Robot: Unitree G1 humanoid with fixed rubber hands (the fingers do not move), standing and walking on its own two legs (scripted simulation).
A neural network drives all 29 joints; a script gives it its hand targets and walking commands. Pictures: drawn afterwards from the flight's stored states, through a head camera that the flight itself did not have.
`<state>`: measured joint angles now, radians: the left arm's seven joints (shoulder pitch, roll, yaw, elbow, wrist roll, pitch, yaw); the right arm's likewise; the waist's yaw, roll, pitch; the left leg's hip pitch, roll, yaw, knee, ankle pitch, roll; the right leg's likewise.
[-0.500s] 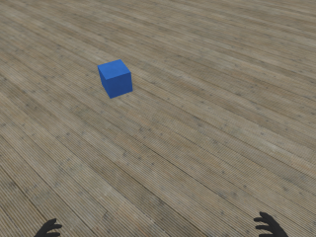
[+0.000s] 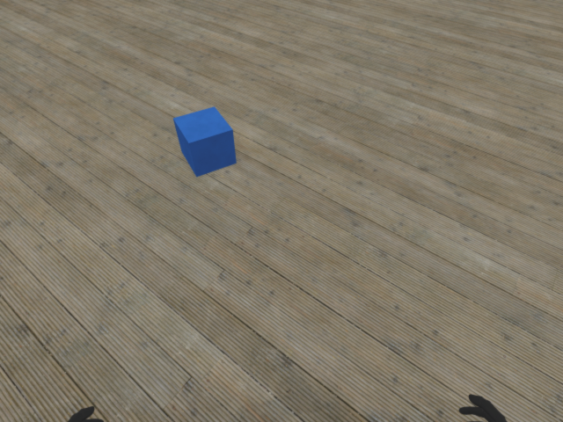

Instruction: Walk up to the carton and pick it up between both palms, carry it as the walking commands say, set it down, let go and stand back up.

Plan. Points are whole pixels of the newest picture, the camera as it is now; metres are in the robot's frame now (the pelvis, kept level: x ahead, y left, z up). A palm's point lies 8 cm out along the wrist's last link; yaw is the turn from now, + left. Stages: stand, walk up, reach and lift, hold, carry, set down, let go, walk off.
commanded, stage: stand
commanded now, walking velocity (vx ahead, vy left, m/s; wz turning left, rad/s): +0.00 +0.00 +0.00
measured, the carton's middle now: (205, 141) +1.56 +0.36 -0.67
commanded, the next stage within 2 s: walk up in 0.24 s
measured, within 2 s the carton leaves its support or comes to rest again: neither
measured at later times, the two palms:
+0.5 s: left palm out of the picture +0.11 +0.33 -0.09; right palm out of the picture +0.12 -0.32 -0.10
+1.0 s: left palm (16, 378) +0.22 +0.41 -0.09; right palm (444, 308) +0.30 -0.27 -0.06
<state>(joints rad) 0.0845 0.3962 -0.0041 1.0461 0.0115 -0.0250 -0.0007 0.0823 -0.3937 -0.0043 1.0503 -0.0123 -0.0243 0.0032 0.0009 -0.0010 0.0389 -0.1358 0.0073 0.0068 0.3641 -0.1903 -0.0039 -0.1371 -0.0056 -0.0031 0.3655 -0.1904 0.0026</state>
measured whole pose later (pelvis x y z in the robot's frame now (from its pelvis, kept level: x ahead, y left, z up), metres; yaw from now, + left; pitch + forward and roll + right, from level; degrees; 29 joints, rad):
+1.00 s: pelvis +0.17 +0.06 -0.01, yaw +16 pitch -1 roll +2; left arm 0.17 0.49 0.08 0.81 0.03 -0.03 -0.13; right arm 0.39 -0.49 -0.09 0.76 -0.01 -0.12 0.04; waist -0.05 -0.08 0.02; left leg -0.13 -0.01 0.02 0.46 -0.30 0.03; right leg -0.55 -0.12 0.00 0.76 -0.21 0.02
